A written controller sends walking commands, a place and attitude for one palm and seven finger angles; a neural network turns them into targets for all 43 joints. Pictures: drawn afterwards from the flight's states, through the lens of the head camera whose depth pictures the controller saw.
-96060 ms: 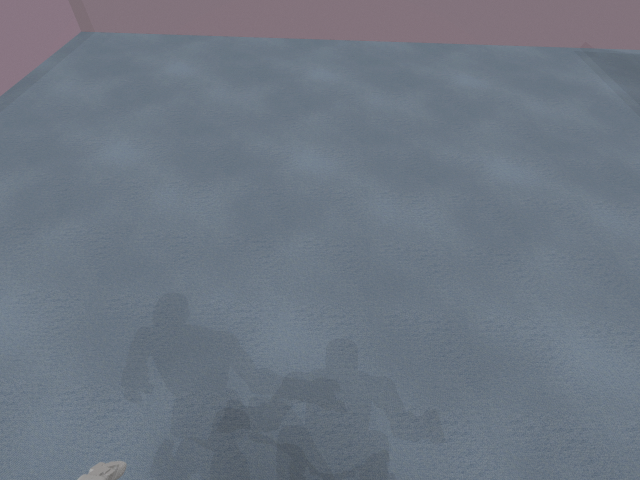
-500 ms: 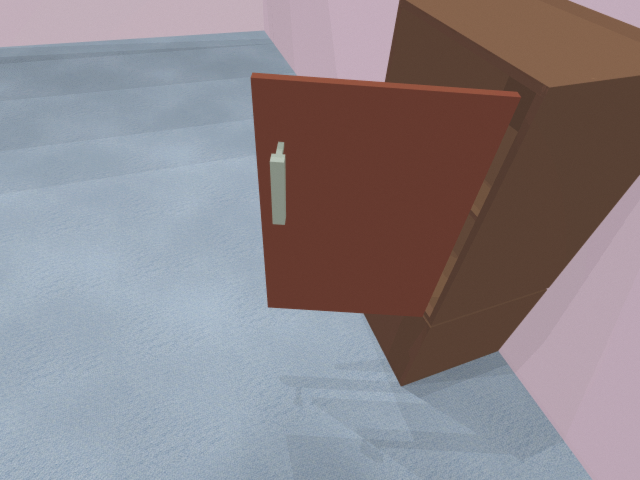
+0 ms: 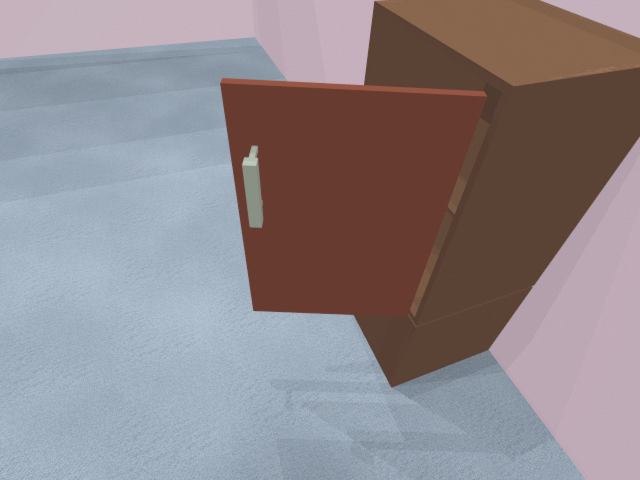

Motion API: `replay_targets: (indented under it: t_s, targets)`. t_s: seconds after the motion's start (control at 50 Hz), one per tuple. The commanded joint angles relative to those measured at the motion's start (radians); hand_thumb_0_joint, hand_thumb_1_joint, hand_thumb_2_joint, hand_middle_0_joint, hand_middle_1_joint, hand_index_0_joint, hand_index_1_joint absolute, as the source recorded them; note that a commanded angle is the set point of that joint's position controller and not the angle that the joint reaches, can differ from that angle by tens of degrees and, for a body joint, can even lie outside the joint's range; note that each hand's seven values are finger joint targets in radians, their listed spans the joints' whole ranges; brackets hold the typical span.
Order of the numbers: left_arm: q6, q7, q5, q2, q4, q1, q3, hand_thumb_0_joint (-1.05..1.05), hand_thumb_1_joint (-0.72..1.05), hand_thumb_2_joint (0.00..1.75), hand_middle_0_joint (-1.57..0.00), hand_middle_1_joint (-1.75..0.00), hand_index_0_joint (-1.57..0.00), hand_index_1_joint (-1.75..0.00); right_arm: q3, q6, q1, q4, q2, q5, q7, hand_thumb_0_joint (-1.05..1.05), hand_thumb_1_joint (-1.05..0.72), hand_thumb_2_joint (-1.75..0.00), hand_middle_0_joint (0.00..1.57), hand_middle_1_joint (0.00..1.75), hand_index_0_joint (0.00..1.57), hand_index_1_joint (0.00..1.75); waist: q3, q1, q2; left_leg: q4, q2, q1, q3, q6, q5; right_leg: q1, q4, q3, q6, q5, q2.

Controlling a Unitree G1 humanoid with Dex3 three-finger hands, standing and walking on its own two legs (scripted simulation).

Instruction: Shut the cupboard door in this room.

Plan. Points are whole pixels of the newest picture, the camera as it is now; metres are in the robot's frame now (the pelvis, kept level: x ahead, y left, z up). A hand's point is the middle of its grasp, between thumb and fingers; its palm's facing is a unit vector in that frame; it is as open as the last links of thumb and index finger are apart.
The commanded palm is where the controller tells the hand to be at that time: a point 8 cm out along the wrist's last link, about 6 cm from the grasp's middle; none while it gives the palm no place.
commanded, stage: shuffle to correct the standing spot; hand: left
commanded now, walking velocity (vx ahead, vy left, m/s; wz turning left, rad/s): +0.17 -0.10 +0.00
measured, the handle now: (255, 187) +0.56 +0.15 +0.06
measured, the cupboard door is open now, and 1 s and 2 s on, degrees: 68 68 68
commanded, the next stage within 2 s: come to a stop and stand still in 0.56 s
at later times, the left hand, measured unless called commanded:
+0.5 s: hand out of the picture +0.08 +0.15 -0.17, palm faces +0.00 -0.98 -0.18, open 7.3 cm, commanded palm none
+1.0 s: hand out of the picture +0.10 +0.11 -0.19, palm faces +0.09 -0.99 -0.13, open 7.4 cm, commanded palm none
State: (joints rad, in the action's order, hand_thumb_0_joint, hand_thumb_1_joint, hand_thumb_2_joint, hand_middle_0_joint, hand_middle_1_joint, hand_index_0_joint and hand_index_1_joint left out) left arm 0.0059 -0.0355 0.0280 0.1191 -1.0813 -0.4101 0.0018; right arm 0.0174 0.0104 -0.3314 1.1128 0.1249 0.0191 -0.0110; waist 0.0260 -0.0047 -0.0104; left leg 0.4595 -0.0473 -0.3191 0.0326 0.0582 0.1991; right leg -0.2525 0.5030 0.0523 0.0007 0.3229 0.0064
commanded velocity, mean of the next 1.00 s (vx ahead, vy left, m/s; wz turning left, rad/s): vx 0.04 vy -0.05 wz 0.05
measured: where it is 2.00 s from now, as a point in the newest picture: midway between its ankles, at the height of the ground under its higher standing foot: outside the picture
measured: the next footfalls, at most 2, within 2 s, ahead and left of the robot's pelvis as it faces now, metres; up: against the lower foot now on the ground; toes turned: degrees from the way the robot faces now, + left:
right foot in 0.54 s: +0.14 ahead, -0.14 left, +0.00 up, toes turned +4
left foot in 0.78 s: +0.19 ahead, +0.05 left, +0.00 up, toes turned +2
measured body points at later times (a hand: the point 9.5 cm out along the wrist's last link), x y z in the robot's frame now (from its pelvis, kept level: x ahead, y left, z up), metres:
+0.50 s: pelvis +0.05 -0.03 +0.00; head +0.06 -0.02 +0.45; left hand +0.08 +0.20 -0.15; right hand +0.00 -0.23 -0.15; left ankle +0.07 +0.07 -0.74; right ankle +0.07 -0.16 -0.72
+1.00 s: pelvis +0.13 -0.04 +0.00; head +0.17 -0.02 +0.44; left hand +0.10 +0.16 -0.17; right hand +0.22 -0.26 -0.15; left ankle +0.15 +0.05 -0.74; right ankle +0.08 -0.17 -0.74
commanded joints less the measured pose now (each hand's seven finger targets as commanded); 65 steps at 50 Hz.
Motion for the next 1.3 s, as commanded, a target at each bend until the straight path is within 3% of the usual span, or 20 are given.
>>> replay_targets:
  t_s: [0.0,0.12,0.16,0.2,0.22,0.26,0.34,0.46,0.5,0.54,0.58,0.62,0.72,0.76,0.84,0.92,1.0,1.08,1.14,1.28]
  targets:
    - [-0.002,0.013,-0.002,0.071,0.004,-0.157,0.03,0.0,0.9,0.9,-0.2,-0.3,-0.2,-0.3,0.028,-0.006,-0.014,-0.058,0.117,0.005,-0.014,0.0,-0.9,-0.9,0.2,0.3,0.2,0.3,-0.122,-0.016,-0.004,-0.135,0.107,-0.06,-0.135,-0.015,0.419,-0.084,-0.114,0.057,0.06,0.258,-0.03]
    - [0.001,0.009,-0.008,0.109,0.041,-0.059,0.058,0.0,0.9,0.9,-0.2,-0.3,-0.2,-0.3,0.029,-0.005,-0.07,-0.071,0.045,0.009,-0.014,0.0,-0.9,-0.9,0.2,0.3,0.2,0.3,-0.107,0.053,-0.189,0.277,0.029,0.039,0.031,-0.035,0.186,-0.261,-0.283,0.233,0.138,0.463,-0.172]
    - [0.006,0.011,-0.007,0.085,0.061,0.002,0.048,0.0,0.9,0.9,-0.2,-0.3,-0.2,-0.3,0.018,-0.027,-0.128,-0.055,0.033,0.006,-0.012,0.0,-0.9,-0.9,0.2,0.3,0.2,0.3,-0.149,0.079,-0.073,0.085,0.07,0.137,-0.015,-0.021,0.23,-0.341,-0.164,0.151,0.115,0.397,-0.118]
    - [0.008,0.02,-0.007,0.041,0.076,-0.014,0.039,0.0,0.9,0.9,-0.2,-0.3,-0.2,-0.3,0.039,-0.042,-0.216,-0.034,0.139,0.019,-0.024,0.0,-0.9,-0.9,0.2,0.3,0.2,0.3,-0.164,0.083,0.281,-0.29,0.338,0.156,-0.459,0.077,0.62,-0.415,0.283,-0.079,0.05,0.216,0.042]
    - [0.005,0.025,0.009,0.059,0.093,0.028,0.044,0.0,0.9,0.9,-0.2,-0.3,-0.2,-0.3,0.052,-0.047,-0.205,-0.043,0.173,0.015,-0.025,0.0,-0.9,-0.9,0.2,0.3,0.2,0.3,-0.206,0.072,0.276,-0.385,0.425,0.092,-0.573,0.133,0.68,-0.435,0.465,-0.057,0.053,0.149,-0.012]
    - [0.009,0.035,0.013,0.053,0.083,0.028,0.047,0.0,0.9,0.9,-0.2,-0.3,-0.2,-0.3,0.044,-0.058,-0.114,-0.071,0.142,0.01,-0.021,0.0,-0.9,-0.9,0.2,0.3,0.2,0.3,-0.209,0.019,0.079,-0.396,0.402,-0.07,-0.473,0.147,0.56,-0.367,0.589,-0.027,0.045,0.037,-0.072]
    - [0.012,0.045,0.006,0.028,0.08,0.028,0.04,0.0,0.9,0.9,-0.2,-0.3,-0.2,-0.3,0.033,-0.078,-0.093,-0.065,0.117,0.009,-0.022,0.0,-0.9,-0.9,0.2,0.3,0.2,0.3,-0.115,0.009,0.106,-0.327,0.303,-0.005,-0.259,0.139,0.263,-0.271,0.441,-0.081,0.023,-0.009,-0.092]
    - [0.024,0.042,-0.001,0.035,0.075,0.038,0.04,0.0,0.9,0.9,-0.2,-0.3,-0.2,-0.3,0.044,-0.051,-0.104,-0.048,0.136,0.012,-0.02,0.0,-0.9,-0.9,0.2,0.3,0.2,0.3,-0.068,0.003,0.093,-0.197,0.235,-0.019,-0.222,0.087,0.271,0.018,-0.026,-0.168,0.009,-0.005,-0.018]
    - [0.035,0.027,-0.006,0.093,0.04,-0.049,0.049,0.0,0.9,0.9,-0.2,-0.3,-0.2,-0.3,0.034,-0.052,-0.095,-0.057,0.085,0.004,-0.012,0.0,-0.9,-0.9,0.2,0.3,0.2,0.3,-0.039,-0.038,-0.035,-0.024,0.145,-0.195,-0.121,0.028,0.283,0.26,-0.151,-0.028,0.051,0.046,-0.121]
    - [0.031,0.015,-0.002,0.203,0.023,-0.124,0.073,0.0,0.9,0.9,-0.2,-0.3,-0.2,-0.3,0.026,-0.051,-0.018,-0.112,0.033,0.006,0.001,0.0,-0.9,-0.9,0.2,0.3,0.2,0.3,-0.081,-0.074,-0.243,0.34,0.039,-0.383,0.067,-0.013,0.337,0.274,-0.305,0.271,0.187,0.241,-0.378]
    - [0.042,0.007,-0.004,0.155,0.034,-0.062,0.062,0.0,0.9,0.9,-0.2,-0.3,-0.2,-0.3,0.038,-0.039,0.034,-0.122,0.061,0.007,0.012,0.0,-0.9,-0.9,0.2,0.3,0.2,0.3,-0.149,-0.043,-0.215,0.547,0.099,-0.4,0.005,-0.007,0.292,0.142,-0.347,0.266,0.227,0.237,-0.361]
    - [0.045,0.002,0.005,0.125,0.055,0.017,0.055,0.0,0.9,0.9,-0.2,-0.3,-0.2,-0.3,0.038,-0.034,0.009,-0.109,0.038,0.006,0.02,0.0,-0.9,-0.9,0.2,0.3,0.2,0.3,-0.155,0.005,-0.146,0.522,0.123,-0.301,0.017,-0.017,0.229,0.047,-0.319,0.116,0.208,0.073,-0.319]
    - [0.032,0.007,-0.008,0.093,0.047,0.035,0.036,0.0,0.9,0.9,-0.2,-0.3,-0.2,-0.3,0.003,-0.05,-0.087,-0.057,-0.005,0.001,0.003,0.0,-0.9,-0.9,0.2,0.3,0.2,0.3,-0.11,0.037,-0.026,0.009,0.074,0.158,0.07,-0.061,-0.053,-0.116,-0.105,-0.059,0.107,-0.143,-0.174]
    - [0.02,0.006,-0.02,0.047,0.039,-0.03,0.02,0.0,0.9,0.9,-0.2,-0.3,-0.2,-0.3,0.009,-0.062,-0.1,-0.061,0.118,0.001,-0.019,0.0,-0.9,-0.9,0.2,0.3,0.2,0.3,-0.028,0.001,0.204,-0.08,0.307,0.187,-0.179,0.029,-0.442,-0.072,0.011,-0.111,0.009,-0.007,-0.083]
    - [0.002,-0.009,-0.016,0.073,-0.003,-0.047,0.015,0.0,0.9,0.9,-0.2,-0.3,-0.2,-0.3,0.006,-0.048,0.026,-0.071,0.121,-0.017,-0.047,0.0,-0.9,-0.9,0.2,0.3,0.2,0.3,-0.025,-0.016,0.162,-0.025,0.267,0.205,-0.118,0.051,-0.843,0.04,-0.024,-0.099,-0.009,-0.16,-0.096]
    - [-0.003,-0.011,-0.01,0.104,0.031,-0.02,0.029,0.0,0.9,0.9,-0.2,-0.3,-0.2,-0.3,0.04,-0.028,0.04,-0.096,0.158,-0.019,-0.053,0.0,-0.9,-0.9,0.2,0.3,0.2,0.3,0.049,0.005,0.087,0.033,0.27,0.322,-0.083,0.051,-0.916,-0.006,0.017,-0.096,-0.011,-0.235,-0.096]
    - [-0.011,-0.009,-0.004,0.103,0.072,-0.008,0.044,0.0,0.9,0.9,-0.2,-0.3,-0.2,-0.3,0.054,-0.01,0.097,-0.132,0.164,-0.01,-0.047,0.0,-0.9,-0.9,0.2,0.3,0.2,0.3,0.072,-0.005,0.079,0.042,0.261,0.264,-0.074,0.051,-0.695,-0.001,0.033,-0.077,-0.007,-0.231,-0.095]
    - [-0.006,-0.009,0.002,0.136,0.095,0.01,0.045,0.0,0.9,0.9,-0.2,-0.3,-0.2,-0.3,0.045,0.007,0.131,-0.153,0.104,-0.007,-0.027,0.0,-0.9,-0.9,0.2,0.3,0.2,0.3,0.042,-0.008,-0.124,0.098,0.137,0.103,0.01,-0.032,-0.192,0.058,-0.048,0.03,0.05,-0.516,-0.2]
    - [-0.006,-0.006,-0.003,0.15,0.111,0.072,0.039,0.0,0.9,0.9,-0.2,-0.3,-0.2,-0.3,0.033,0.017,0.127,-0.14,0.073,-0.004,-0.015,0.0,-0.9,-0.9,0.2,0.3,0.2,0.3,-0.038,0.005,-0.14,0.075,0.098,0.083,0.018,-0.052,0.005,-0.024,-0.115,0.048,0.092,-0.322,-0.235]
    - [-0.005,0.004,-0.009,0.138,0.09,0.077,0.025,0.0,0.9,0.9,-0.2,-0.3,-0.2,-0.3,0.014,0.0,0.094,-0.101,0.1,0.0,-0.005,0.0,-0.9,-0.9,0.2,0.3,0.2,0.3,-0.12,-0.008,-0.016,-0.118,0.151,0.059,-0.064,-0.034,0.077,-0.039,-0.181,-0.023,0.029,0.05,-0.129]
